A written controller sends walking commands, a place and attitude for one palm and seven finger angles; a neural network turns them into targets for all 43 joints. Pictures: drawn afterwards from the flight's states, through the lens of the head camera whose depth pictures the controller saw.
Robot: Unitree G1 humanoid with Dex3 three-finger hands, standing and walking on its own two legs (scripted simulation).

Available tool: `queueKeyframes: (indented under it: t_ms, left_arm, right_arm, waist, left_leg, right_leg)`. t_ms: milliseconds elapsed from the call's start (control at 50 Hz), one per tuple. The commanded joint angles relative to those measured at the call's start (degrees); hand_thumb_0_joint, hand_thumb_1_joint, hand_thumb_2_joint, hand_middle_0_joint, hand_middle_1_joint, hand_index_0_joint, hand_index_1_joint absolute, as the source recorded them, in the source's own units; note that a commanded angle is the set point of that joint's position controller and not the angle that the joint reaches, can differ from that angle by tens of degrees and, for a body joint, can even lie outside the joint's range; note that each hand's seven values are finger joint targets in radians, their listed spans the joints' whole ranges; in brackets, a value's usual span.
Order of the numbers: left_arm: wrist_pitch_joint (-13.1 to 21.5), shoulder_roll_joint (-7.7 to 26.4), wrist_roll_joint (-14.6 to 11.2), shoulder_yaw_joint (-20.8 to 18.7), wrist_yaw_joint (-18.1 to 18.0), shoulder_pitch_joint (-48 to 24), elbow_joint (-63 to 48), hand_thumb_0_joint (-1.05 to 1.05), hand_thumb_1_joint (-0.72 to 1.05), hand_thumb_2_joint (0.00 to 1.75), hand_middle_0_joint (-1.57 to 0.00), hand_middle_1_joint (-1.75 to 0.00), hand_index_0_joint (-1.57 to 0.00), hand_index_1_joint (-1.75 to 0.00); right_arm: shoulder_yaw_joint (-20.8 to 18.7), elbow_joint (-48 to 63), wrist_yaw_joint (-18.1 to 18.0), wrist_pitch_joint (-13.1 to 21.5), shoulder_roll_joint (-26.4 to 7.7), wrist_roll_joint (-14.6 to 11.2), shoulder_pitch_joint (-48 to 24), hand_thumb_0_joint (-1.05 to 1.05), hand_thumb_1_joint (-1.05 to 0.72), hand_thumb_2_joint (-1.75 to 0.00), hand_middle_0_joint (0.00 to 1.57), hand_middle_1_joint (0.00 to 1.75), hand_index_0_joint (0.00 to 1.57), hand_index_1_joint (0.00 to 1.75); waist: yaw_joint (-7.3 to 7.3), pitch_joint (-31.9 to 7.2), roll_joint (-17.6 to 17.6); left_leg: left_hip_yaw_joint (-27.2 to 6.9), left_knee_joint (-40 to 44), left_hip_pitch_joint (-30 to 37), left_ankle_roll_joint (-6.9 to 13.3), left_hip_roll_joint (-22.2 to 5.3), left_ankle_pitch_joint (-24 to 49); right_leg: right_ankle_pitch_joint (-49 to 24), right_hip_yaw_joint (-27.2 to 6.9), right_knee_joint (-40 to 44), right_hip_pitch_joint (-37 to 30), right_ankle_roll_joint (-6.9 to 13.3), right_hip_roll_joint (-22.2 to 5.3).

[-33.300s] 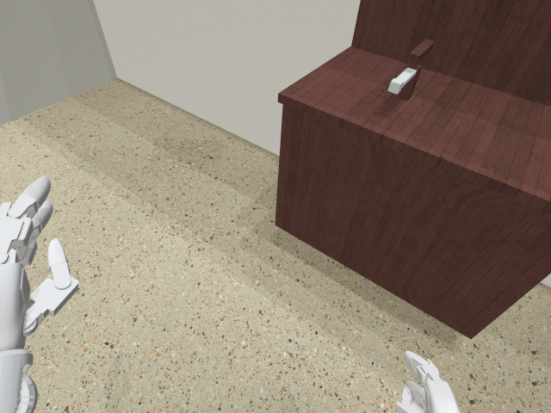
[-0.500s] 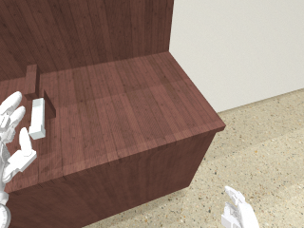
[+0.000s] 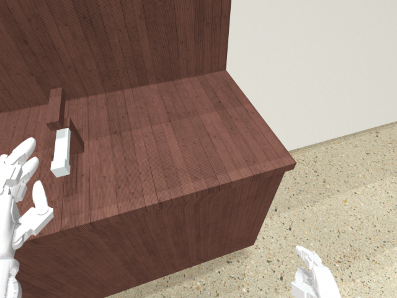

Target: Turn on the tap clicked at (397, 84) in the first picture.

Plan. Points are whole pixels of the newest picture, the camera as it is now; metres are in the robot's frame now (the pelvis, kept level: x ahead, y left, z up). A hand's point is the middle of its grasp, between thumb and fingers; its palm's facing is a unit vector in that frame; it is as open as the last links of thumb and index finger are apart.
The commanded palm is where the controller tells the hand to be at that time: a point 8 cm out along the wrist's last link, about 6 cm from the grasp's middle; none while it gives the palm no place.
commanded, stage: come to a stop and stand still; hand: left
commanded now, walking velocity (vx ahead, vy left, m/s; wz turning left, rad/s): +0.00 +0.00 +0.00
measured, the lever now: (60, 167) +0.36 +0.33 +0.06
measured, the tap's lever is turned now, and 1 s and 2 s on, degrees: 0 0 0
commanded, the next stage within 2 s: look again from close up in 0.86 s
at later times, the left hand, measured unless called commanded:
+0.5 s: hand (17, 217) +0.20 +0.28 +0.15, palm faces +0.35 -0.85 -0.39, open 7.4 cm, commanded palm +0.14 +0.32 +0.17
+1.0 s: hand out of the picture +0.22 +0.32 +0.17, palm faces +0.38 -0.80 -0.47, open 7.4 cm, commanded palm +0.15 +0.35 +0.17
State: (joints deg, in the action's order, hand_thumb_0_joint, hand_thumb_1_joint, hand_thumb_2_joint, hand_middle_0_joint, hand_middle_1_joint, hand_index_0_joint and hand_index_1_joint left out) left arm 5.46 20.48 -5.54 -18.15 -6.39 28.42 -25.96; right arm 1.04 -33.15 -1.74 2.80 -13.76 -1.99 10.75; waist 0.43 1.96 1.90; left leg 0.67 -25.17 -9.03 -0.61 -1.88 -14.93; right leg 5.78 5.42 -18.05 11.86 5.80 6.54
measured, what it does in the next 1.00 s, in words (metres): shifts its weight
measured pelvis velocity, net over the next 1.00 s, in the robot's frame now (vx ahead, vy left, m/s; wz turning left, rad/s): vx -0.01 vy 0.07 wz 0.01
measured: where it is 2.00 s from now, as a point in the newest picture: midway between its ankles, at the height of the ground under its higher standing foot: outside the picture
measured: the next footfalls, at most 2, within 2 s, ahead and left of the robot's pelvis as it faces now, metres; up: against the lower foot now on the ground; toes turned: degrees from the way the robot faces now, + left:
none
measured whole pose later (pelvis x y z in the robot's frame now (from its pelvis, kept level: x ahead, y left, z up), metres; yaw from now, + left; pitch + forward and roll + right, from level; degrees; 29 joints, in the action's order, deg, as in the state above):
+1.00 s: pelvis -0.01 +0.07 +0.00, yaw +0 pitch -2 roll +0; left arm 9.0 24.6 -0.1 -20.2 -3.8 17.9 -22.7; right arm 1.3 -32.1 -2.0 6.5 -12.1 -0.4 12.0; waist 3.4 3.7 -0.2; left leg 2.5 -25.2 -9.4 4.1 3.5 -14.4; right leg 7.5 3.6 -23.5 14.6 1.8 1.1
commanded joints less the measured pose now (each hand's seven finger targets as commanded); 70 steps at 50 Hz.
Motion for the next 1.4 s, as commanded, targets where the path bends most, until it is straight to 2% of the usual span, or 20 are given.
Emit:
queueKeyframes:
  t_ms: [0,140,400,920,940,960,980,1000,1020,1040,1080,1160,1180,1260,1280,1300,1320,1340,1360,1380]
  left_arm:
    - [3.55,9.77,0.38,-6.34,-1.38,-5.91,-11.99,0.0,0.9,0.9,-0.2,-0.3,-0.2,-0.3]
    - [3.3,9.61,0.98,-5.87,-1.59,-6.47,-10.88,0.0,0.9,0.9,-0.2,-0.3,-0.2,-0.3]
    - [4.79,9.4,1.88,-6.26,-1.66,-6.31,-11.68,0.0,0.9,0.9,-0.2,-0.3,-0.2,-0.3]
    - [5.62,8.05,1.22,-6.14,-0.88,-6.29,-12.41,0.0,0.9,0.9,-0.2,-0.3,-0.2,-0.3]
    - [11.92,55.82,13.29,-39.78,-1.14,-70.21,-25.35,0.0,0.9,0.9,-0.2,-0.3,-0.2,-0.3]
    - [10.14,19.99,5.4,-18.09,1.76,-37.2,9.12,0.0,0.9,0.9,-0.2,-0.3,-0.2,-0.3]
    - [8.24,8.91,2.83,-10.61,2.48,-22.77,10.15,0.0,0.9,0.9,-0.2,-0.3,-0.2,-0.3]
    - [9.76,9.05,2.59,-6.82,3.13,-25.83,-0.12,0.0,0.9,0.9,-0.2,-0.3,-0.2,-0.3]
    - [10.3,8.52,2.2,-6.22,2.86,-20.6,-1.59,0.0,0.9,0.9,-0.2,-0.3,-0.2,-0.3]
    - [10.41,4.96,2.12,-2.39,2.82,-16.25,-3.71,0.0,0.9,0.9,-0.2,-0.3,-0.2,-0.3]
    - [10.43,5.03,2.06,-2.6,1.98,-10.07,-6.6,0.0,0.9,0.9,-0.2,-0.3,-0.2,-0.3]
    - [11.12,11.97,2.48,-10.22,0.79,-10.63,-6.18,0.0,0.9,0.9,-0.2,-0.3,-0.2,-0.3]
    - [11.46,15.65,2.54,-13.82,0.43,-12.06,-7.9,0.0,0.9,0.9,-0.2,-0.3,-0.2,-0.3]
    - [12.85,13.12,2.41,-11.68,1.03,-14.99,-10.28,0.0,0.9,0.9,-0.2,-0.3,-0.2,-0.3]
    - [21.15,57.11,4.41,-21.52,-0.13,-64.08,-36.3,0.0,0.9,0.9,-0.2,-0.3,-0.2,-0.3]
    - [7.77,33.05,10.65,-24.23,1.16,-43.77,-5.96,0.0,0.9,0.9,-0.2,-0.3,-0.2,-0.3]
    - [1.7,19.0,1.67,-9.78,3.13,-28.7,4.48,0.0,0.9,0.9,-0.2,-0.3,-0.2,-0.3]
    - [-0.68,13.63,-2.84,-9.3,6.09,-31.42,-3.95,0.0,0.9,0.9,-0.2,-0.3,-0.2,-0.3]
    - [-4.51,10.67,-5.03,-7.54,8.96,-21.01,-1.54,0.0,0.9,0.9,-0.2,-0.3,-0.2,-0.3]
    - [-8.29,0.77,-5.91,0.8,10.93,-12.12,0.49,0.0,0.9,0.9,-0.2,-0.3,-0.2,-0.3]
  right_arm:
    - [-1.95,8.97,-0.75,3.51,-5.34,0.19,-6.39,0.0,-0.9,-0.9,0.2,0.3,0.2,0.3]
    - [-1.67,9.35,-0.71,3.93,-5.39,0.31,-5.77,0.0,-0.9,-0.9,0.2,0.3,0.2,0.3]
    - [-1.36,9.65,-0.77,4.8,-5.56,0.82,-5.28,0.0,-0.9,-0.9,0.2,0.3,0.2,0.3]
    - [-2.08,9.72,-0.7,4.31,-5.56,0.96,-5.48,0.0,-0.9,-0.9,0.2,0.3,0.2,0.3]
    - [-2.01,7.92,-0.79,8.0,-6.95,3.66,4.89,0.0,-0.9,-0.9,0.2,0.3,0.2,0.3]
    - [-0.15,5.66,-0.32,8.19,0.37,1.33,-2.22,0.0,-0.9,-0.9,0.2,0.3,0.2,0.3]
    - [-3.16,8.53,1.01,8.36,-3.08,-0.43,-2.16,0.0,-0.9,-0.9,0.2,0.3,0.2,0.3]
    - [-3.28,9.93,1.44,8.66,-4.49,0.28,-0.27,0.0,-0.9,-0.9,0.2,0.3,0.2,0.3]
    - [-3.17,9.95,2.24,8.72,-4.58,0.21,-0.98,0.0,-0.9,-0.9,0.2,0.3,0.2,0.3]
    - [-2.97,10.34,2.99,8.8,-4.4,-0.07,-1.78,0.0,-0.9,-0.9,0.2,0.3,0.2,0.3]
    - [-2.69,10.6,3.73,8.93,-4.33,-0.32,-2.93,0.0,-0.9,-0.9,0.2,0.3,0.2,0.3]
    - [-2.52,10.85,1.86,8.53,-4.83,0.57,-3.07,0.0,-0.9,-0.9,0.2,0.3,0.2,0.3]
    - [-2.33,10.56,1.49,8.31,-5.07,0.62,-3.96,0.0,-0.9,-0.9,0.2,0.3,0.2,0.3]
    - [-1.93,10.7,0.63,8.89,-4.02,0.93,-3.4,0.0,-0.9,-0.9,0.2,0.3,0.2,0.3]
    - [7.98,16.44,-3.09,6.97,-11.38,-2.29,10.75,0.0,-0.9,-0.9,0.2,0.3,0.2,0.3]
    - [-3.14,6.05,-2.53,7.64,-5.17,5.01,-3.92,0.0,-0.9,-0.9,0.2,0.3,0.2,0.3]
    - [-3.33,8.73,1.3,7.65,-8.66,3.72,-2.27,0.0,-0.9,-0.9,0.2,0.3,0.2,0.3]
    - [-3.26,7.34,2.59,8.45,-10.71,2.98,-1.48,0.0,-0.9,-0.9,0.2,0.3,0.2,0.3]
    - [-3.45,5.43,2.15,8.22,-9.84,1.63,-2.11,0.0,-0.9,-0.9,0.2,0.3,0.2,0.3]
    - [-1.94,6.7,3.03,8.08,-8.33,0.01,-5.49,0.0,-0.9,-0.9,0.2,0.3,0.2,0.3]
  waist:
    - [-0.03,-7.36,-1.11]
    - [0.13,-5.65,-1.14]
    - [0.29,-4.72,0.9]
    - [0.8,-6.46,1.09]
    - [-0.12,1.4,-7.44]
    - [1.44,-11.93,-6.2]
    - [2.27,-13.32,6.4]
    - [1.75,-13.23,10.09]
    - [1.91,-11.17,9.34]
    - [2.04,-9.37,6.31]
    - [2.25,-8.25,0.19]
    - [2.12,-5.73,-8.47]
    - [1.95,-5.47,-5.34]
    - [1.63,-7.03,3.56]
    - [-3.36,-6.51,23.6]
    - [7.55,-21.44,16.05]
    - [3.29,-15.61,12.52]
    - [3.66,-18.03,9.48]
    - [4.26,-18.39,9.68]
    - [3.97,-13.79,5.98]
  left_leg:
    - [-3.26,2.52,1.01,3.39,-3.25,3.49]
    - [-3.78,4.17,-0.83,3.26,-3.01,-0.87]
    - [-6.8,9.84,-4.65,3.22,-4.68,-5.2]
    - [-6.42,8.4,-1.22,-1.07,-4.57,10.88]
    - [-3.2,1.04,-15.95,4.28,-6.4,11.12]
    - [-4.84,1.94,-4.38,3.61,-3.35,11.84]
    - [-0.89,4.74,5.57,0.0,-0.9,16.94]
    - [-1.4,3.7,0.97,-0.63,-3.29,14.56]
    - [-2.36,4.24,-1.84,-0.2,-3.58,12.42]
    - [-2.18,4.65,-4.17,0.46,-3.27,9.7]
    - [-2.22,5.24,-4.97,1.28,-2.99,6.93]
    - [-2.73,5.47,-6.93,1.86,-2.58,0.7]
    - [-2.48,5.54,-6.57,1.89,-2.31,0.54]
    - [-2.58,5.32,-6.03,2.24,-2.47,2.31]
    - [-8.6,1.86,-19.37,2.89,-3.52,6.77]
    - [-3.08,-1.73,-1.91,-2.47,-0.41,17.23]
    - [-4.01,-1.66,-1.59,-5.33,0.36,35.21]
    - [-4.14,-4.95,4.42,-5.32,-0.15,41.73]
    - [-3.19,-3.76,7.41,-5.1,-0.93,42.09]
    - [-3.67,-2.06,6.25,-5.24,-1.6,41.66]
  right_leg:
    - [7.09,-14.28,7.66,-2.96,-7.31,-14.09]
    - [14.43,-14.49,8.96,-1.0,-5.95,-13.85]
    - [11.12,-11.83,3.45,-2.67,-4.78,-11.77]
    - [-5.29,-9.48,-3.08,-6.15,-4.07,-11.36]
    - [0.28,-7.92,-5.5,-3.92,-8.15,-7.93]
    - [3.93,-8.77,-4.27,-0.81,-2.98,-12.52]
    - [-4.82,-10.32,-8.33,-1.43,-1.23,-8.35]
    - [-3.68,-10.11,-9.33,-4.09,-2.25,-10.05]
    - [-4.33,-11.18,-8.98,-5.79,-2.63,-10.41]
    - [-4.58,-11.53,-8.29,-7.19,-3.09,-10.48]
    - [-3.91,-10.66,-7.17,-7.5,-3.67,-9.93]
    - [3.0,-12.42,-3.27,-4.85,-4.16,-10.14]
    - [3.06,-12.36,-3.28,-4.16,-3.91,-10.01]
    - [-0.3,-12.18,-4.92,-5.8,-3.59,-10.17]
    - [11.58,-7.45,-17.46,-7.95,-7.6,-4.94]
    - [7.94,-6.05,-17.32,-6.4,-1.88,-6.68]
    - [0.95,-1.19,-11.75,-0.18,-1.25,-5.7]
    - [-5.18,-2.26,-11.1,1.12,-2.29,-5.48]
    - [-3.83,-2.46,-11.53,1.13,-2.88,-5.32]
    - [-1.7,-1.84,-12.1,2.77,-3.26,-4.9]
